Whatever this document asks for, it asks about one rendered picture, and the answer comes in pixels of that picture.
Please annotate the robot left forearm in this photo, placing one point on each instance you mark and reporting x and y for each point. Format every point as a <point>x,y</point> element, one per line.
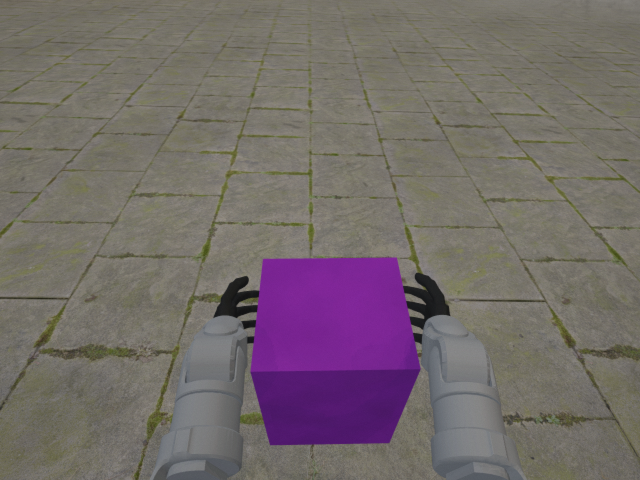
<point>204,441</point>

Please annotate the carton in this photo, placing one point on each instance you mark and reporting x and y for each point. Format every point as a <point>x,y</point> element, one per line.
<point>334,357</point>

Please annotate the robot right forearm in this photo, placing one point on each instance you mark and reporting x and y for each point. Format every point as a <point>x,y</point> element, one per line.
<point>470,441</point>

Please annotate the robot right hand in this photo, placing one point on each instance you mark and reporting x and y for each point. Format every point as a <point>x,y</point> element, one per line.
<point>432,296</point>

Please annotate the robot left hand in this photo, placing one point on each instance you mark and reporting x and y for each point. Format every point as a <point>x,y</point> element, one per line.
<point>231,298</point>

